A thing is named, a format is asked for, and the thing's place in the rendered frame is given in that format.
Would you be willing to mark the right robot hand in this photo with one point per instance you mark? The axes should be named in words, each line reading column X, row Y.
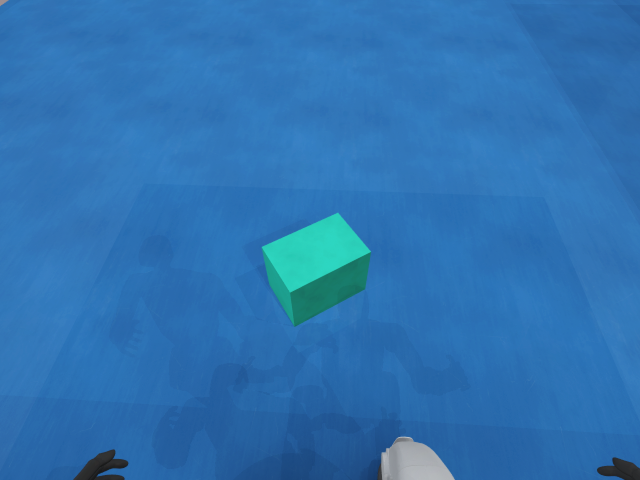
column 623, row 469

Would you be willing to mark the right robot shin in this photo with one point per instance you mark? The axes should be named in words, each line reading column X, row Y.
column 400, row 439

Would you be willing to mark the left robot hand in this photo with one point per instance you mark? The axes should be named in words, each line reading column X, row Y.
column 101, row 463

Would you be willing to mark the carton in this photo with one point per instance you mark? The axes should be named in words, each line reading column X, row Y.
column 316, row 268

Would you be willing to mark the right robot thigh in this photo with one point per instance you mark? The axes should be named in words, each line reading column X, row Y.
column 412, row 461

